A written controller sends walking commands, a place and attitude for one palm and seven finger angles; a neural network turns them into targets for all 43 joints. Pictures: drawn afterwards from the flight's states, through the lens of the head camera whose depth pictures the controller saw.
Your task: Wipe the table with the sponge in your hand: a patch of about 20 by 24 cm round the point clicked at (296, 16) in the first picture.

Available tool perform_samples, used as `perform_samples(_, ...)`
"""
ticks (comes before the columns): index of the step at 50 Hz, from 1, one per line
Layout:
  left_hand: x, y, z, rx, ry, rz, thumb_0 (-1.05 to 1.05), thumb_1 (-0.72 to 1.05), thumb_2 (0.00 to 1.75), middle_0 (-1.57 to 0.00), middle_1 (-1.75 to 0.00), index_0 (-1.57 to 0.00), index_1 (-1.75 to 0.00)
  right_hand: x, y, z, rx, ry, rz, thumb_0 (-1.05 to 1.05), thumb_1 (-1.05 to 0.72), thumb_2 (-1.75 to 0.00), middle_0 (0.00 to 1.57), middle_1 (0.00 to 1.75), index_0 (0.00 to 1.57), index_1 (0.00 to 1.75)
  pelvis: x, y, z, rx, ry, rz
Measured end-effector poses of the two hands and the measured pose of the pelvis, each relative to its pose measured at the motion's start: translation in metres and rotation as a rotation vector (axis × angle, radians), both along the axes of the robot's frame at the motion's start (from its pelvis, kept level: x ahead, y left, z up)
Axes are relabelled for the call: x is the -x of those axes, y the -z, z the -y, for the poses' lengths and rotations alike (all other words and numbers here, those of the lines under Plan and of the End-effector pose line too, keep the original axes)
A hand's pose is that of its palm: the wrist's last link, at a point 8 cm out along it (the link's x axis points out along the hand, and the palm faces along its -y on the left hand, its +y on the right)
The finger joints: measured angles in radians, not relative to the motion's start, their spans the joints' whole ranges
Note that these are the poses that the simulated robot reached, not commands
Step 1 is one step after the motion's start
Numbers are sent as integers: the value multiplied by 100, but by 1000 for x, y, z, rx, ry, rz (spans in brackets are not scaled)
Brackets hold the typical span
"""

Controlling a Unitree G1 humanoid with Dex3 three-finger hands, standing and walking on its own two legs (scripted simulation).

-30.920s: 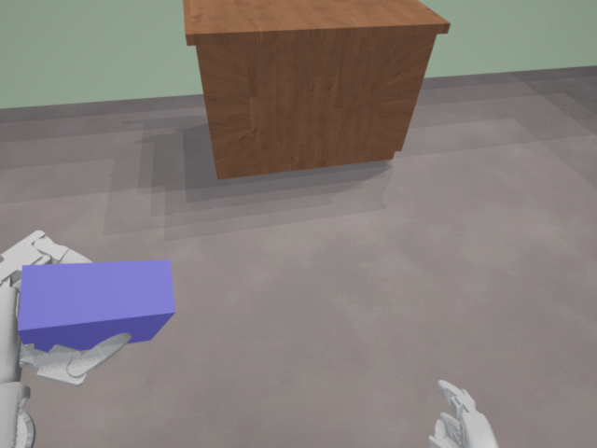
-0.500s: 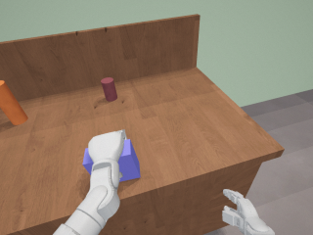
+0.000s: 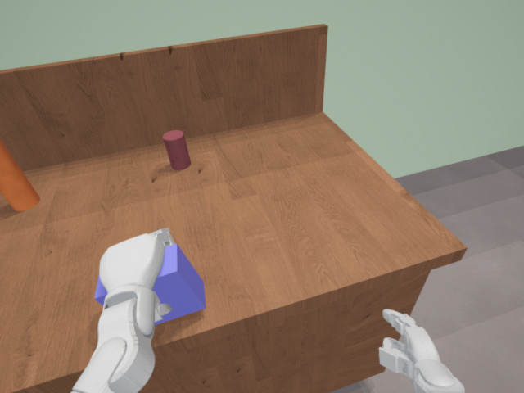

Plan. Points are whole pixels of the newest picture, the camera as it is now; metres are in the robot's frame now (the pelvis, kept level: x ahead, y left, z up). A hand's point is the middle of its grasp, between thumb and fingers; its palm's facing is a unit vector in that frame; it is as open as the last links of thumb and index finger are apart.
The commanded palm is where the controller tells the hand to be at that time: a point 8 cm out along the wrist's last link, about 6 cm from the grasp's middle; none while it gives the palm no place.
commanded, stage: wipe forward along the middle lane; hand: left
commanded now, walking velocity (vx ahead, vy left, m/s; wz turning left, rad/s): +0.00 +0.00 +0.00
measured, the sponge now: (160, 295) +0.26 +0.21 +0.03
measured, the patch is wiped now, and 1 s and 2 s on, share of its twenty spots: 1.00 1.00 1.00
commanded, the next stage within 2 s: slide back across to the first lane in 1.66 s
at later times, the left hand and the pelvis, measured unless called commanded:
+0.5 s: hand (145, 271) +0.28 +0.24 +0.06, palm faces +0.00 -0.08 -1.00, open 9.7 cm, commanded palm +0.26 +0.24 +0.10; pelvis -0.01 +0.00 +0.00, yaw +2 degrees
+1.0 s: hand (147, 247) +0.33 +0.26 +0.06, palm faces -0.06 -0.01 -1.00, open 9.7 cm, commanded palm +0.32 +0.26 +0.10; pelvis -0.03 -0.01 -0.01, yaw +2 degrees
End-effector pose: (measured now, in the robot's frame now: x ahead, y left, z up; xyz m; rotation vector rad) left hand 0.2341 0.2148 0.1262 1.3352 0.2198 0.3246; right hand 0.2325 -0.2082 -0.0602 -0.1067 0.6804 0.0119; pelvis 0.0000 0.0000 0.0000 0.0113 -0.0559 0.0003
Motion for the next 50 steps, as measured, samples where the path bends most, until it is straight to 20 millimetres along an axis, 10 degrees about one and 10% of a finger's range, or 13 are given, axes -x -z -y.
perform_samples(24, -25, 10, -19, -110, -17, -108, -3, -52, 110, -79, -138, -82, -132, 28, 26, -10, 26, 8, -68, 1, -90, -90, 20, 30, 20, 30, 13, 1, -4, 0, -28, -30)
perform_samples(50, -80, 9, -34, -189, -9, -166, 1, -56, 113, -81, -136, -84, -132, 110, 60, 38, 99, 139, -244, 1, -91, -90, 19, 30, 20, 30, 34, 8, 6, 2, -39, -109)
